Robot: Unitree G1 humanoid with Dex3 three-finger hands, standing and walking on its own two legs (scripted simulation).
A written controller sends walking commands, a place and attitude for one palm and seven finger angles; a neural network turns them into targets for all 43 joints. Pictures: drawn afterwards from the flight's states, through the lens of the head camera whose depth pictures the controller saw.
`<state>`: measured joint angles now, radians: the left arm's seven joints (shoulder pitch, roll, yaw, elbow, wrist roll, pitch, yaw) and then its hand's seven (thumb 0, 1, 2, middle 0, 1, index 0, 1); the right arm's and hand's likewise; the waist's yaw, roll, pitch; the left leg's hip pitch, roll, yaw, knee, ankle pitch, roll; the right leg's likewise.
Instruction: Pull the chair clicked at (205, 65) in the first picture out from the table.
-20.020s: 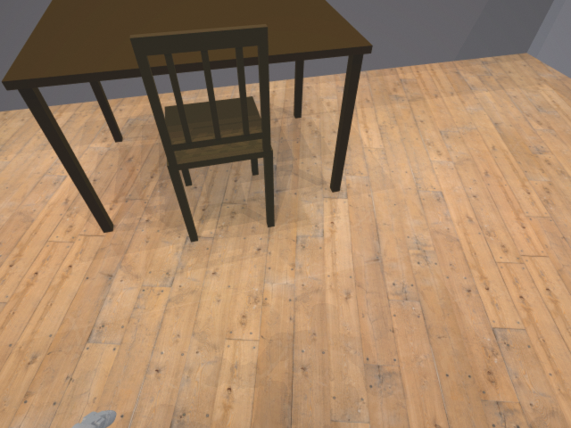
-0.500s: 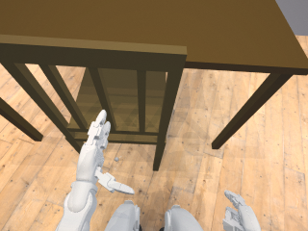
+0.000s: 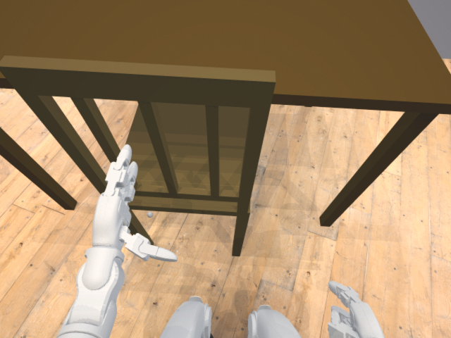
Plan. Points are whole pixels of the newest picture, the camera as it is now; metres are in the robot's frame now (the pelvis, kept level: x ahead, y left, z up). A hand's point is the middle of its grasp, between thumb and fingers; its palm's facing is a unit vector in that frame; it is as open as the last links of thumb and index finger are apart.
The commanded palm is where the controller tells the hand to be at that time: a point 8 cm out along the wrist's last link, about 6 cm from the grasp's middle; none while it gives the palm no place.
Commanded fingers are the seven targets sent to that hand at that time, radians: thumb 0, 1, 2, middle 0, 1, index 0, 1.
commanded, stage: aim the fingers beside a spindle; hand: left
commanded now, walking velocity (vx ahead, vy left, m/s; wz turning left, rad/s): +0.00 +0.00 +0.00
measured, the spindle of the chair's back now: (163, 154) +0.45 +0.14 +0.02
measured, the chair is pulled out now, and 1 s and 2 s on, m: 0.00 0.00 0.00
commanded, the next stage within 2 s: push the fingers through the gap in 0.26 s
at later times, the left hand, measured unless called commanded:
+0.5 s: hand (180, 239) +0.29 +0.09 -0.01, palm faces -0.13 -0.99 +0.08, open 16.9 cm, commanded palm +0.30 +0.17 +0.01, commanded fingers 0.00 -0.50 0.30 -0.06 -0.08 -0.06 -0.08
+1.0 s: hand (171, 187) +0.38 +0.12 +0.02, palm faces -0.07 -1.00 -0.05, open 17.0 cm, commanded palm +0.35 +0.17 +0.02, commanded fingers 0.00 -0.50 0.30 -0.06 -0.08 -0.06 -0.08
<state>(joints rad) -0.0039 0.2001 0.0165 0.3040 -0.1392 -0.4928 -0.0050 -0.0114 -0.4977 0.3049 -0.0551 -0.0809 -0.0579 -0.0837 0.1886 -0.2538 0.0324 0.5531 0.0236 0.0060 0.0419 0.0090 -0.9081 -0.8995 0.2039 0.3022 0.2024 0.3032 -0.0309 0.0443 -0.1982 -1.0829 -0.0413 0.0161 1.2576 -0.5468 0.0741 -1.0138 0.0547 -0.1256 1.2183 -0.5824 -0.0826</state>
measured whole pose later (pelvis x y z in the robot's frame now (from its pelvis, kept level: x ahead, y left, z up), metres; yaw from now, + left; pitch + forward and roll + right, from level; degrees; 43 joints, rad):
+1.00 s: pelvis +0.00 +0.01 -0.01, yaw -1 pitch +23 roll -4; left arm -0.29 0.18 0.00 0.53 -0.09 -0.48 0.02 -0.01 -0.50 0.30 -0.04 -0.08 -0.04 -0.08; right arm 0.22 -0.25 0.03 0.58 0.00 0.04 0.05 0.01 -0.91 -0.90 0.21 0.30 0.20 0.30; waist -0.07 0.04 -0.20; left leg -1.15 -0.04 0.02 1.29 -0.55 0.09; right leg -1.08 0.05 -0.12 1.24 -0.58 -0.07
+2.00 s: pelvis +0.00 +0.02 -0.01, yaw -2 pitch +25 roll -4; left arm -0.55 0.23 0.12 0.85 -0.08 -0.51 0.03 -0.01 -0.50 0.30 -0.06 -0.08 -0.06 -0.08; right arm 0.26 -0.25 0.01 0.62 -0.01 0.07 0.06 0.01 -0.91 -0.90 0.20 0.30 0.20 0.30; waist -0.12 0.04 -0.19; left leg -1.17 -0.03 0.03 1.28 -0.54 0.09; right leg -1.10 0.06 -0.11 1.22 -0.56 -0.06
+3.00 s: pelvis +0.00 +0.01 +0.00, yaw -2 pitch +25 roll -3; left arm -0.49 0.19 0.10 0.78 -0.10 -0.51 0.05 0.01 0.74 0.84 -0.50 -1.44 -0.50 -1.45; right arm 0.25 -0.24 0.00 0.61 -0.01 0.08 0.06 0.01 -0.91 -0.90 0.20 0.30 0.20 0.30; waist -0.10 0.04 -0.18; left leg -1.16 -0.03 0.03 1.26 -0.54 0.09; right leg -1.09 0.07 -0.11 1.21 -0.56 -0.06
